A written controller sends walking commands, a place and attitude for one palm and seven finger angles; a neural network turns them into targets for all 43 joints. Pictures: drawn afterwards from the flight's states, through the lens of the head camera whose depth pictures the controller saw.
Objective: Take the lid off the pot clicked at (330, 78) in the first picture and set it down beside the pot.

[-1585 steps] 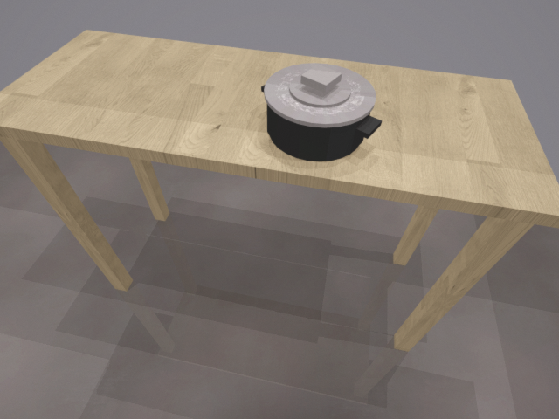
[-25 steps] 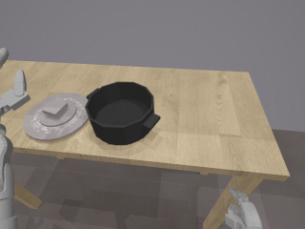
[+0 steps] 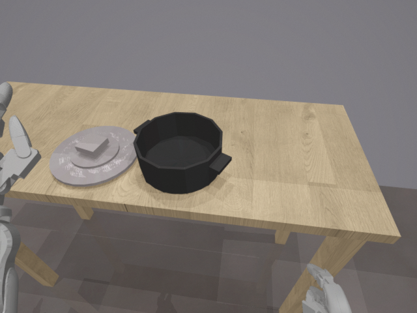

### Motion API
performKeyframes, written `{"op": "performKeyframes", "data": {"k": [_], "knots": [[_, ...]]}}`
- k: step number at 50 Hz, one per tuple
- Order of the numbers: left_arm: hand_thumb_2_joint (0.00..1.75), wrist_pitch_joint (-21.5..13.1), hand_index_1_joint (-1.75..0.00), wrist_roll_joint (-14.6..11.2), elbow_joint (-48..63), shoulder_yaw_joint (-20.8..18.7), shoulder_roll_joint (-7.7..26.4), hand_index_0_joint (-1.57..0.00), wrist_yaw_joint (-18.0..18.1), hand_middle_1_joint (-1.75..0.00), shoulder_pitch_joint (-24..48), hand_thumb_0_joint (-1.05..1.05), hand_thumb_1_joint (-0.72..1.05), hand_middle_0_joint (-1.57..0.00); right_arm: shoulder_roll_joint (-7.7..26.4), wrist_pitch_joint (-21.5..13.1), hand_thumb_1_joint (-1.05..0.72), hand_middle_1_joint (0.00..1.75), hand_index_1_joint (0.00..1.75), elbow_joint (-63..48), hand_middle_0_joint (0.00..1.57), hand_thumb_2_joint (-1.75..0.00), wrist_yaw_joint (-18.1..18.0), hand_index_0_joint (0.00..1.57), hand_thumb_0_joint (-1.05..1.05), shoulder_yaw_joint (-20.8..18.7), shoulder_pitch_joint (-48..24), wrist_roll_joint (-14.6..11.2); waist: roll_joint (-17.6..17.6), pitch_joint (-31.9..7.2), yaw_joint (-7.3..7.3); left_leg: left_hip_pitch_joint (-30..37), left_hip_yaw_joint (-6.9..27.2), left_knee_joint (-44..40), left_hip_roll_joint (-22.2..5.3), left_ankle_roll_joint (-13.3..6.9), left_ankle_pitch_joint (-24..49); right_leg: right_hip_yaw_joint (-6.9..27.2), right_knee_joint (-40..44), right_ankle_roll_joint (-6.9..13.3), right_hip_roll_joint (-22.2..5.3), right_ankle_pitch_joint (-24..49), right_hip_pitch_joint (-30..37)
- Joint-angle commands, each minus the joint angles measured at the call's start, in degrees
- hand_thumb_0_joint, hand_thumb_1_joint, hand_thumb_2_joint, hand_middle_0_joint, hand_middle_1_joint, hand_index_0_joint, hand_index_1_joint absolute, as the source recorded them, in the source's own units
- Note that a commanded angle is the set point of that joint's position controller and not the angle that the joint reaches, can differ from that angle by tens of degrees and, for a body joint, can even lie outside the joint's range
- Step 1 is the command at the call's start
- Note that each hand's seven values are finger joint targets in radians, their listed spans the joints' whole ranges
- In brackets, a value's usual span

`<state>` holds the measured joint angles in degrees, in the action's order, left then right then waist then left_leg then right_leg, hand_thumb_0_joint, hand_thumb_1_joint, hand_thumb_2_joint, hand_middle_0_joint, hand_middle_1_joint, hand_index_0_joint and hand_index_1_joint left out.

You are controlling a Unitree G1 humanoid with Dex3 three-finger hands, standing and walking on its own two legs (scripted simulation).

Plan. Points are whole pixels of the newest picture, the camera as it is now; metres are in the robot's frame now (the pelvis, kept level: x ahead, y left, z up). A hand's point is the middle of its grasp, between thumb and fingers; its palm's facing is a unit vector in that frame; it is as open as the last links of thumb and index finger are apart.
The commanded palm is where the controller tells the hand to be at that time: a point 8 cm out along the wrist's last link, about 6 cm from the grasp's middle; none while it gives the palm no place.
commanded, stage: draw the hand back to the body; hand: left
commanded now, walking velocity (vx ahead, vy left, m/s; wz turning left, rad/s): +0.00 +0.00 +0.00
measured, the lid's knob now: (92, 144) +0.45 +0.34 +0.07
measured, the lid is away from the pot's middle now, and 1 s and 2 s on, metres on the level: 0.22 0.22 0.22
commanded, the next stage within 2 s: step back with the hand held close in 0.44 s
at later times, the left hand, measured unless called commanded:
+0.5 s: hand (10, 189) +0.18 +0.25 +0.25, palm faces +0.50 -0.82 -0.29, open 7.4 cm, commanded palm +0.12 +0.29 +0.25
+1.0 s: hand (23, 209) +0.17 +0.24 +0.23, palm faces +0.32 -0.79 -0.52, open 7.4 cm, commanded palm +0.11 +0.30 +0.25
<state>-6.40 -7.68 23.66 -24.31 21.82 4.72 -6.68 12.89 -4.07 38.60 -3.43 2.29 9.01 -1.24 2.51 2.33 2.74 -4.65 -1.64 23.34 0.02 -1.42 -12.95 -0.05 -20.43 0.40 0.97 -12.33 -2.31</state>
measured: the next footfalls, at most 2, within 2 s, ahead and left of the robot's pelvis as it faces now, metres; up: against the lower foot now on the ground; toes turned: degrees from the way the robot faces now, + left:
left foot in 1.28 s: -0.05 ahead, +0.13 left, +0.00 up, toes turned +0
right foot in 1.64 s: -0.17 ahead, -0.09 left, +0.00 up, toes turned -3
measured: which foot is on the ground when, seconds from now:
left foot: down 0.00-1.00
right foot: down 0.00-1.00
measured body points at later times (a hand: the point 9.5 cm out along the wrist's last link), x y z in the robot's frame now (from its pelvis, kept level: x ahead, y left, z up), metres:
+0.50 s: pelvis -0.01 +0.01 +0.00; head -0.04 +0.01 +0.45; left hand +0.14 +0.30 +0.26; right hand +0.20 -0.19 -0.07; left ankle +0.00 +0.10 -0.74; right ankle -0.01 -0.12 -0.74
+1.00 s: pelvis -0.03 +0.03 -0.01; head +0.00 +0.06 +0.44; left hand +0.14 +0.28 +0.25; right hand +0.13 -0.21 -0.08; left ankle +0.01 +0.10 -0.74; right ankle -0.04 -0.11 -0.74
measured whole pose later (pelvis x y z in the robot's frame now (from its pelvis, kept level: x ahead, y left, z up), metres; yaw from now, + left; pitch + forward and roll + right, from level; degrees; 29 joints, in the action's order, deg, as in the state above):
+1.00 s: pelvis -0.03 +0.03 -0.01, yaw -2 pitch +1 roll -1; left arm -12.4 -5.1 48.4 -31.0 29.9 5.4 -32.3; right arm 11.6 -2.2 30.7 -1.5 0.0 11.8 -1.1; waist -2.9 2.4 0.0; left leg -18.7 -4.2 31.4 1.3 -4.0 -13.6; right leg 0.3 -35.5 -0.8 -0.4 -18.5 -17.4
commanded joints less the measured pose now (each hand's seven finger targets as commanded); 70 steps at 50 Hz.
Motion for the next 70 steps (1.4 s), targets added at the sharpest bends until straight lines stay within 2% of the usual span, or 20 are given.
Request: {"op": "performKeyframes", "data": {"k": [1, 14, 20, 27, 28, 29, 31, 35, 40, 45, 48, 51, 53, 55, 57, 60, 63, 66, 68, 70], "knots": [[0.90, -4.3, -0.30, 0.0, 13.7, -6.5, 12.9, -0.20, 0.9, -0.30, 6.8, 0.00, 0.90, -0.20, 5.8, -4.0, -0.90, 0.30, 0.30, -9.7, 0.20, -0.90, -0.4, 0.20, 0.00, -2.4, -10.2, 0.6, 1.9, -6.4, 0.73, 2.5, 1.8, -4.1, -1.2, -0.7, 6.0, -1.2, 3.6, 1.8, -0.4, 5.4, -3.5], [0.90, -3.8, -0.30, 0.5, 21.4, -5.1, 10.2, -0.20, 0.9, -0.30, -6.1, 0.00, 0.90, -0.20, 4.9, -4.6, -0.90, 0.30, 0.30, -10.5, 0.20, -0.90, 0.1, 0.20, 0.00, -2.3, -9.6, 0.8, 2.1, -3.7, 1.02, 1.2, 2.3, -4.1, -1.6, -0.1, 4.5, -1.0, 4.3, 2.0, -0.1, 3.3, -4.3], [0.90, -4.2, -0.30, 1.1, 23.6, -4.1, 10.1, -0.20, 1.5, -0.30, -1.7, 0.00, 0.90, -0.20, 5.0, -4.9, -0.90, 0.30, 0.30, -10.4, 0.20, -0.90, -0.2, 0.20, 0.00, -2.1, -9.5, 0.6, 2.9, -2.9, -0.13, 1.2, 3.2, -4.5, -1.6, -0.1, 1.6, -1.1, 4.1, 2.0, -0.2, 1.3, -5.2], [0.90, -4.0, -0.30, 1.3, 22.3, -4.7, 10.2, -0.20, 1.6, -0.30, -4.6, 0.00, 0.90, -0.20, 4.9, -4.9, -0.90, 0.30, 0.30, -10.3, 0.20, -0.90, -0.2, 0.20, 0.00, -2.1, -9.5, 1.0, 1.4, -4.7, 0.90, 1.2, 3.1, -4.1, -1.6, 0.0, 4.1, -1.3, 3.8, 2.0, -0.2, 2.9, -4.1], [0.90, -7.3, -0.30, 1.9, 28.6, -14.0, 20.2, -0.20, 2.5, -0.30, 5.3, 0.00, 0.90, -0.20, 6.6, -4.0, -0.90, 0.30, 0.30, -13.6, 0.20, -0.90, 0.3, 0.20, 0.00, -2.1, -9.2, 0.3, -0.4, 1.0, -0.64, -4.4, 4.2, -2.2, -2.4, -1.8, -1.0, 5.9, 6.8, 1.6, -3.1, 4.6, -9.4], [0.90, -8.3, -0.30, 2.2, 22.0, -11.6, 16.6, -0.20, 2.4, -0.30, 1.3, 0.00, 0.90, -0.20, 5.8, -3.6, -0.90, 0.30, 0.30, -11.5, 0.20, -0.90, 0.2, 0.20, 0.00, -2.4, -8.4, 0.8, -6.9, 1.5, -0.99, -5.0, 4.9, 0.2, -1.6, -2.1, -1.7, 7.5, 8.3, 1.7, -4.5, 3.0, -10.4], [0.90, -8.8, -0.30, 2.7, 19.4, -9.6, 14.0, -0.20, 2.1, -0.30, -3.0, 0.00, 0.90, -0.20, 5.8, -2.9, -0.90, 0.30, 0.30, -11.2, 0.20, -0.90, 1.0, 0.20, 0.00, -2.8, -7.6, 0.8, -7.5, 1.2, -1.68, -4.0, 4.8, 3.0, -1.9, -2.0, 0.7, 9.2, 8.7, 2.4, -6.5, 4.4, -12.4], [0.90, -9.1, -0.30, 2.5, 21.9, -6.8, 10.7, -0.20, 1.1, -0.30, -10.2, 0.00, 0.90, -0.20, 6.4, -1.5, -0.90, 0.30, 0.30, -12.7, 0.20, -0.90, 1.8, 0.20, 0.00, -3.8, -6.4, 0.0, 1.7, -8.0, -2.21, -2.3, 4.8, 2.4, -4.7, -2.1, 11.0, 5.7, 1.1, 1.5, -6.9, 17.7, -6.7], [0.90, -10.2, -0.30, 2.2, 32.2, -13.2, 16.5, -0.20, 1.4, -0.30, -18.9, 0.00, 0.90, -0.20, 7.2, 0.3, -0.90, 0.30, 0.30, -16.2, 0.20, -0.90, 1.8, 0.20, 0.00, -4.7, -5.4, -0.2, 2.5, -15.8, -1.45, -3.3, 8.2, 2.1, -8.6, -3.1, 28.1, 2.0, -7.1, -0.4, -4.0, 20.5, -4.1], [0.90, -10.4, -0.30, 1.6, 40.1, -15.4, 17.5, -0.20, 2.2, -0.30, -23.2, 0.00, 0.90, -0.20, 7.2, -0.5, -0.90, 0.30, 0.30, -17.7, 0.20, -0.90, 1.7, 0.20, 0.00, -5.2, -4.0, -0.1, 9.4, -16.9, -1.64, -4.7, 10.1, 0.1, -12.8, -3.7, 34.6, 0.7, -15.7, -1.1, -2.0, -0.2, -9.7], [0.90, -9.8, -0.30, 1.7, 36.8, -15.2, 15.9, -0.20, 3.1, -0.30, -23.1, 0.00, 0.90, -0.20, 6.5, -1.9, -0.90, 0.30, 0.30, -16.4, 0.20, -0.90, 1.5, 0.20, 0.00, -5.1, -2.2, 0.6, 12.9, -11.9, -1.83, -11.7, 9.7, -2.6, -14.4, -4.4, 24.0, 0.3, -19.8, -0.8, -1.9, -9.9, -10.5], [0.90, -9.6, -0.30, 1.9, 32.2, -14.0, 14.5, -0.20, 3.6, -0.30, -19.4, 0.00, 0.90, -0.20, 6.6, -2.7, -0.90, 0.30, 0.30, -15.0, 0.20, -0.90, 1.2, 0.20, 0.00, -5.2, -0.8, 0.3, 7.5, -8.4, -2.81, -13.8, 9.6, 0.7, -13.1, -3.6, 17.4, 0.2, -12.1, -0.4, -2.1, -4.7, -9.7], [0.90, -9.1, -0.30, 2.2, 27.5, -13.7, 14.5, -0.20, 3.5, -0.30, -17.2, 0.00, 0.90, -0.20, 6.5, -2.4, -0.90, 0.30, 0.30, -14.7, 0.20, -0.90, 1.0, 0.20, 0.00, -5.3, -0.7, 0.0, -0.5, -7.8, -3.25, -14.4, 8.2, 6.1, -10.0, -2.2, 9.9, 2.1, -4.9, 0.2, -4.3, 6.8, -9.2], [0.90, -9.1, -0.30, 2.4, 24.6, -13.1, 15.3, -0.20, 3.5, -0.30, -15.2, 0.00, 0.90, -0.20, 5.9, -1.8, -0.90, 0.30, 0.30, -14.3, 0.20, -0.90, 1.2, 0.20, 0.00, -5.4, -0.2, -0.1, -7.6, -8.8, -4.76, -12.3, 5.9, 14.0, -5.2, -0.4, 1.7, 9.7, -0.2, 3.3, -12.0, 17.8, -12.7], [0.90, -8.9, -0.30, 2.2, 23.9, -11.9, 14.5, -0.20, 3.4, -0.30, -15.8, 0.00, 0.90, -0.20, 5.1, -0.8, -0.90, 0.30, 0.30, -14.1, 0.20, -0.90, 0.9, 0.20, 0.00, -6.2, -0.2, -1.0, -15.4, -10.3, -4.87, -11.7, 3.6, 24.2, -1.8, 0.7, -5.5, 11.3, 1.8, 5.5, -17.4, 23.3, -13.7], [0.90, -8.3, -0.30, 2.0, 24.8, -12.5, 14.8, -0.20, 3.5, -0.30, -18.8, 0.00, 0.90, -0.20, 3.9, -0.5, -0.90, 0.30, 0.30, -15.3, 0.20, -0.90, 0.6, 0.20, 0.00, -5.1, -2.7, -1.0, -10.1, -7.4, -3.91, -15.3, 5.2, 27.8, -2.6, 0.1, -10.7, 10.7, 1.6, 6.8, -18.2, 15.7, -17.1], [0.90, -9.0, -0.30, 2.1, 27.5, -10.6, 13.7, -0.20, 3.9, -0.30, -17.4, 0.00, 0.90, -0.20, 4.4, -0.5, -0.90, 0.30, 0.30, -15.2, 0.20, -0.90, -0.2, 0.20, 0.00, -3.9, -3.2, -0.8, -4.4, -2.8, -4.84, -14.8, 5.3, 9.5, -4.3, -0.4, -5.0, 4.9, -3.0, 3.6, -13.0, 12.5, -17.7], [0.90, -11.0, -0.30, 2.2, 34.4, -12.7, 15.4, -0.20, 4.3, -0.30, -18.7, 0.00, 0.90, -0.20, 6.0, -1.7, -0.90, 0.30, 0.30, -16.2, 0.20, -0.90, -0.4, 0.20, 0.00, -4.7, -3.3, -0.3, 10.4, -7.3, -3.53, -16.0, 13.8, -2.2, -12.1, -3.8, 16.0, -1.2, -16.2, -0.9, -1.5, 5.7, -12.1], [0.90, -11.0, -0.30, 1.9, 37.3, -13.7, 16.0, -0.20, 3.9, -0.30, -19.9, 0.00, 0.90, -0.20, 5.0, -2.8, -0.90, 0.30, 0.30, -15.7, 0.20, -0.90, 0.1, 0.20, 0.00, -4.8, -2.1, 1.2, 14.7, -12.9, -3.01, -7.8, 15.1, -0.9, -14.9, -5.0, 41.2, -0.7, -24.9, -1.2, -0.8, -8.5, -18.9], [0.90, -11.5, -0.30, 2.0, 41.1, -13.6, 15.6, -0.20, 4.0, -0.30, -19.7, 0.00, 0.90, -0.20, 5.4, -4.7, -0.90, 0.30, 0.30, -14.7, 0.20, -0.90, 0.8, 0.20, 0.00, -5.3, -0.9, 1.7, 14.7, -14.9, -3.08, -7.6, 15.6, -2.0, -17.2, -6.4, 37.2, 2.1, -32.9, -1.0, -0.6, -17.6, -20.7]]}}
